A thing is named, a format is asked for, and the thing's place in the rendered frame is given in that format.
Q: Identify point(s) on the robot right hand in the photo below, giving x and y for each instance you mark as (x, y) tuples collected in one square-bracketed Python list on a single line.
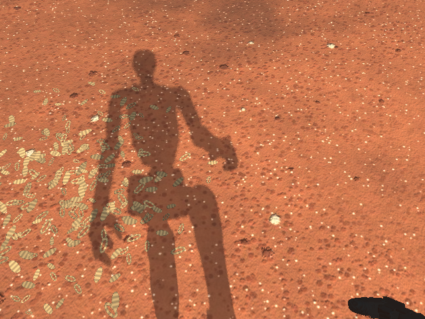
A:
[(382, 308)]

